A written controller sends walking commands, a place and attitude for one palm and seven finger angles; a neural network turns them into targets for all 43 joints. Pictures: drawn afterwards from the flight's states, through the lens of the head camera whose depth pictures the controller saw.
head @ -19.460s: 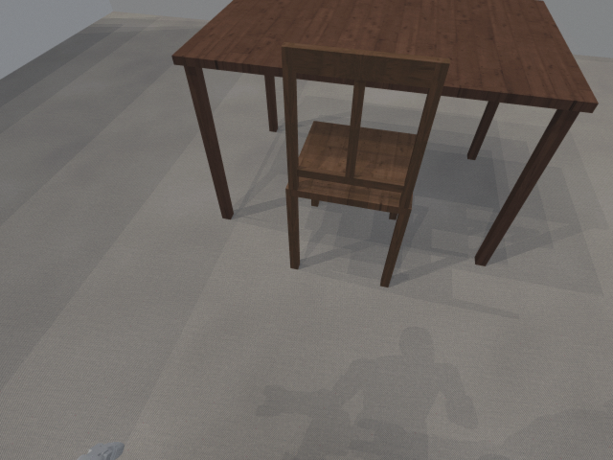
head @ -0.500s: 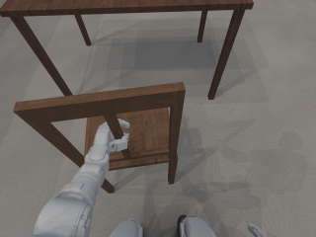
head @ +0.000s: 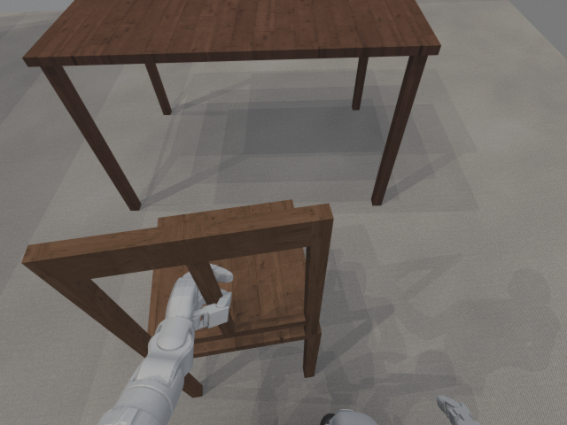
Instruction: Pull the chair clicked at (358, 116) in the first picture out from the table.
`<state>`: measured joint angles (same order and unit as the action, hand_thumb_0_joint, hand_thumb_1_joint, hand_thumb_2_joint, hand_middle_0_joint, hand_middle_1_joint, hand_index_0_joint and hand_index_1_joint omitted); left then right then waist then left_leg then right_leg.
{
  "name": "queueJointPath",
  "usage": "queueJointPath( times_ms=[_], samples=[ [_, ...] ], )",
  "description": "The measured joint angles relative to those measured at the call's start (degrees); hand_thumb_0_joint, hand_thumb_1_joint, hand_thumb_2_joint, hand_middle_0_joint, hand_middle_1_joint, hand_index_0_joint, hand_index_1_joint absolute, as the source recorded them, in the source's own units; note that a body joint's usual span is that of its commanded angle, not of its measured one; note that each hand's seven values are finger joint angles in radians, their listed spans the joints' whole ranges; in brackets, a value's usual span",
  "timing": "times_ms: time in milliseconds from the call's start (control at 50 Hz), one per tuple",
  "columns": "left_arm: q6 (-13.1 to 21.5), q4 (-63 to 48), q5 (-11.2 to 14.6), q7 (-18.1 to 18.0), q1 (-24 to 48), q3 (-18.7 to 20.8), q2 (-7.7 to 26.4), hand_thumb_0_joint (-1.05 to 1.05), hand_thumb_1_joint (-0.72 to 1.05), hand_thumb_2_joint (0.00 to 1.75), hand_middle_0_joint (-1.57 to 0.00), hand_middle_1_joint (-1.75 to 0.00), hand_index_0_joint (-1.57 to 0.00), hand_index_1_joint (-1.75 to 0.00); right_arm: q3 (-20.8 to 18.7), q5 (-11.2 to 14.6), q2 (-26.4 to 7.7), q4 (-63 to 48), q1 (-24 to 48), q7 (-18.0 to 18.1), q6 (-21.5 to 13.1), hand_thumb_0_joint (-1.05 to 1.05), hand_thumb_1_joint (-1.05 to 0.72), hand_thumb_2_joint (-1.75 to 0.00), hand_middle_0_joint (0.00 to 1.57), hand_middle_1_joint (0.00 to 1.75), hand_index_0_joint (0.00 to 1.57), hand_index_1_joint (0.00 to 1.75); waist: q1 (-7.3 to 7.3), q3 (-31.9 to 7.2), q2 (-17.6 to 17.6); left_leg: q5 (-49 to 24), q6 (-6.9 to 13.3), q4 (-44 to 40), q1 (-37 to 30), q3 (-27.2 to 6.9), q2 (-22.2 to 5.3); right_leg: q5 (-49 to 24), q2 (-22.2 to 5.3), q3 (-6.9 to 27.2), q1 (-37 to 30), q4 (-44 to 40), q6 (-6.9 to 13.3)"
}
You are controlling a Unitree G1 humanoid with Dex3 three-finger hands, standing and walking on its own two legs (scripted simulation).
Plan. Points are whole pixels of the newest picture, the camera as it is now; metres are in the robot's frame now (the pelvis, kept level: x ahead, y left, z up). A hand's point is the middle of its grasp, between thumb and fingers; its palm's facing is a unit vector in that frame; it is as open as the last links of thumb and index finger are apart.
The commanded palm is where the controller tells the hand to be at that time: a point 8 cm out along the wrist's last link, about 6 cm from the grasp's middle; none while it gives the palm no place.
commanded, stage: stop walking, hand still on the chair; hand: left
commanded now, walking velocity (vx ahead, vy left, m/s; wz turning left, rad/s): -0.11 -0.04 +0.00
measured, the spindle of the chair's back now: (214, 299) +0.33 +0.13 -0.09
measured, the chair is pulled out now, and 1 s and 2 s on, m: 0.55 0.56 0.56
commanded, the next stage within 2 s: open the thumb and straighten the fingers in 0.52 s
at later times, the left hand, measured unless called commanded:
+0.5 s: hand (220, 309) +0.29 +0.11 -0.06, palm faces -0.03 -0.99 -0.15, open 5.6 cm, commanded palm +0.28 +0.16 -0.04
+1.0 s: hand (213, 304) +0.30 +0.12 -0.06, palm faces -0.03 -0.99 -0.12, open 11.8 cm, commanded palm +0.28 +0.18 -0.03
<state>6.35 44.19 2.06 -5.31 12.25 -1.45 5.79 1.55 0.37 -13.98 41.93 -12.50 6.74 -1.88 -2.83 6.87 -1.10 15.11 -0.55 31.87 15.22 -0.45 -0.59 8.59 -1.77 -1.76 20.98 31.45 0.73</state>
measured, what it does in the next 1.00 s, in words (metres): shifts its weight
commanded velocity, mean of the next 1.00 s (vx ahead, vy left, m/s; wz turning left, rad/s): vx -0.05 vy -0.01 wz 0.00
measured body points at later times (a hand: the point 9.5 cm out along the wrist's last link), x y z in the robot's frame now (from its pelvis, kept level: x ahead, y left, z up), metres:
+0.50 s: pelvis +0.04 +0.00 +0.01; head +0.06 -0.01 +0.46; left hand +0.29 +0.16 -0.04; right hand +0.20 -0.23 -0.09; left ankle +0.03 +0.14 -0.73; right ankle +0.09 -0.11 -0.73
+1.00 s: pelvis +0.05 +0.01 -0.02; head +0.09 -0.01 +0.43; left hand +0.30 +0.18 -0.04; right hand +0.20 -0.24 -0.11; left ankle +0.03 +0.14 -0.73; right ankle +0.09 -0.11 -0.73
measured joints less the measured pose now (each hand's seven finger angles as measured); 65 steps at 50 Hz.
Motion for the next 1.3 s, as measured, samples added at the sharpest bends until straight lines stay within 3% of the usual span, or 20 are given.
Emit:
queueJointPath(
  times_ms=[60, 140, 340, 640, 700, 800, 900, 980, 1060, 1300],
  samples=[
    [0.2, -1.8, -0.2, -0.2, -2.6, -1.7, -0.3, 0.07, 0.64, 0.75, -0.24, -1.18, -0.5, -1.45, -0.3, 0.3, -0.3, -0.8, 0.1, 0.3, 0.4, 0.01, -0.9, -0.9, 0.2, 0.3, 0.2, 0.3, 0.97, -0.8, -0.1, -1.0, -1.0, -1.5, -1.4, 0.7, -0.3, 0.0, 0.3, 0.5, -1.0, -1.2, -0.4],
    [0.3, -4.3, -0.6, -0.3, -5.9, -3.1, -0.4, 0.07, 0.64, 0.74, -0.23, -1.19, -0.5, -1.45, -0.2, 0.2, 0.2, -2.0, 0.6, 0.3, 0.4, 0.01, -0.9, -0.9, 0.2, 0.3, 0.2, 0.3, 1.67, -1.9, 0.2, -0.4, -0.8, -3.6, -3.0, 1.4, -0.3, -0.2, 0.4, 1.2, -2.2, -3.0, -0.6],
    [-1.6, -10.2, -0.2, -0.6, -10.5, -4.2, 0.3, 0.07, 0.65, 0.73, -0.21, -1.19, -0.49, -1.45, 0.8, -0.3, 2.7, -4.8, 4.4, -0.5, 0.3, 0.01, -0.9, -0.9, 0.2, 0.3, 0.2, 0.3, 1.92, -2.2, 0.5, 0.1, -1.2, -4.7, -4.5, 1.6, -0.9, 0.4, 1.0, 1.2, -3.5, -3.8, -0.4],
    [-2.3, -10.7, 0.1, -0.8, -12.7, -3.6, 0.2, 0.08, 0.65, 0.74, -0.21, -1.18, -0.49, -1.45, 0.4, -0.1, 1.2, -3.7, 1.2, 0.1, 2.4, 0.01, -0.9, -0.9, 0.2, 0.3, 0.2, 0.3, 1.39, -4.0, 0.2, -0.3, -1.4, -6.6, -5.5, 1.3, -1.6, -0.3, 1.6, 0.8, -4.8, -6.4, -0.1],
    [-3.6, -12.5, 1.8, -0.8, -14.1, -3.7, 0.4, 0.09, 0.63, 0.74, -0.21, -1.21, -0.49, -1.45, -0.2, 2.1, 0.5, -3.8, -0.4, -1.4, 2.0, 0.01, -0.9, -0.9, 0.2, 0.3, 0.2, 0.3, 0.04, -6.5, 0.3, 0.3, -1.3, -5.0, -2.6, 0.6, -1.0, 0.9, 0.9, 0.2, -2.0, -4.2, -0.2],
    [-5.7, -18.9, 2.6, 0.8, -16.5, -3.4, 1.4, 0.06, 0.47, 0.68, -0.29, -1.28, -0.49, -1.45, -1.4, 2.6, -0.3, -4.7, -1.8, -3.2, -1.2, 0.01, -0.9, -0.9, 0.2, 0.3, 0.2, 0.3, -0.43, -8.8, 0.3, 3.3, -1.0, 1.2, 3.3, 0.5, -0.6, 3.9, 0.5, 0.2, 3.9, 1.9, -0.4],
    [-8.6, -23.8, 2.4, 1.5, -17.7, -3.4, 1.5, 0.03, 0.11, 0.51, -0.34, -1.31, -0.49, -1.43, -1.7, 2.2, -0.8, -6.2, -1.6, -3.7, -3.3, 0.02, -0.9, -0.9, 0.2, 0.3, 0.2, 0.3, -0.19, -10.1, -0.3, 5.9, -0.7, 6.2, 7.8, 0.6, -0.3, 6.4, 0.0, 0.5, 8.5, 6.9, -0.7],
    [-11.1, -27.3, 2.1, 1.6, -19.1, -3.6, 1.2, 0.02, -0.19, 0.37, -0.36, -1.24, -0.45, -1.32, -1.5, 2.0, -0.7, -7.5, -1.3, -3.5, -4.2, 0.02, -0.9, -0.9, 0.2, 0.3, 0.2, 0.3, 0.37, -11.0, -1.0, 7.6, -0.4, 9.2, 10.4, 0.4, 0.1, 8.1, -0.4, 0.5, 11.0, 9.9, -1.0],
    [-13.3, -30.3, 1.9, 1.8, -20.5, -4.2, 1.0, 0.01, -0.37, 0.29, -0.34, -1.08, -0.38, -1.12, -0.9, 1.7, -0.4, -8.8, -0.7, -3.3, -4.9, 0.02, -0.9, -0.9, 0.2, 0.3, 0.2, 0.3, 0.99, -11.8, -1.5, 9.1, -0.2, 11.8, 12.5, 0.0, 0.5, 9.8, -0.9, 0.1, 12.8, 12.5, -1.2],
    [-17.2, -39.5, 0.7, 2.4, -25.8, -6.2, 1.3, -0.01, -0.53, 0.21, -0.11, -0.34, -0.12, -0.35, 0.4, 1.0, 0.1, -12.3, -0.3, -2.6, -5.6, 0.02, -0.9, -0.9, 0.2, 0.3, 0.2, 0.3, 1.79, -13.4, -1.7, 12.8, 0.0, 17.8, 16.8, -1.6, 1.1, 13.7, -1.8, -1.3, 16.3, 17.9, -1.5]
  ],
)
